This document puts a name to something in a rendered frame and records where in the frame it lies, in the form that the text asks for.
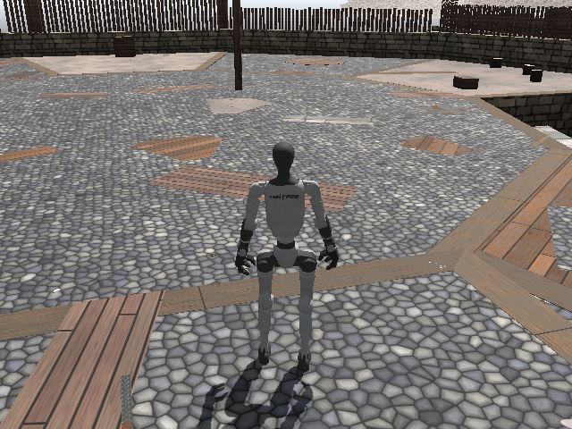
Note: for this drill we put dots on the right robot forearm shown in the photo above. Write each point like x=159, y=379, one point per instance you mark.
x=326, y=234

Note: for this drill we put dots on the robot left upper arm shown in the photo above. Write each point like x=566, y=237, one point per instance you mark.
x=256, y=190

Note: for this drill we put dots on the right robot hand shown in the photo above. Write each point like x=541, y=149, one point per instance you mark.
x=334, y=256

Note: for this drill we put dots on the left robot forearm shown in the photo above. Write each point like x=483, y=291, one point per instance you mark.
x=244, y=242

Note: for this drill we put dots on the left robot hand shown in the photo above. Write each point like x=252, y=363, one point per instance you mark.
x=240, y=261

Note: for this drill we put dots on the robot right upper arm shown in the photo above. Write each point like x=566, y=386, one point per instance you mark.
x=312, y=189

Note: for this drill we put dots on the right robot shin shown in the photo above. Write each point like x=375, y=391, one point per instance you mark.
x=305, y=329

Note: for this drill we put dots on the robot head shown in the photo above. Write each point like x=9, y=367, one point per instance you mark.
x=283, y=155

